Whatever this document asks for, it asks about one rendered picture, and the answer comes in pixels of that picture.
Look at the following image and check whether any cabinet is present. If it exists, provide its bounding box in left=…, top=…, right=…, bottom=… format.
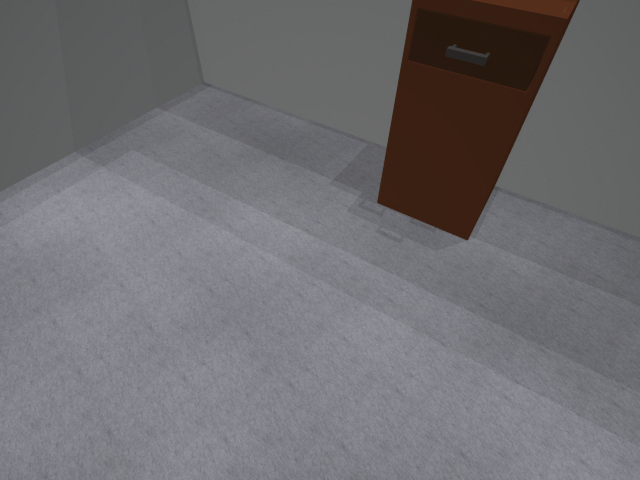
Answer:
left=377, top=0, right=580, bottom=240

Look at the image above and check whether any drawer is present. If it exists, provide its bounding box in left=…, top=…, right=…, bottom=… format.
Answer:
left=409, top=8, right=552, bottom=91

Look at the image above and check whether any handle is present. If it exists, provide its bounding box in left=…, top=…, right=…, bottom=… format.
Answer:
left=445, top=44, right=490, bottom=66

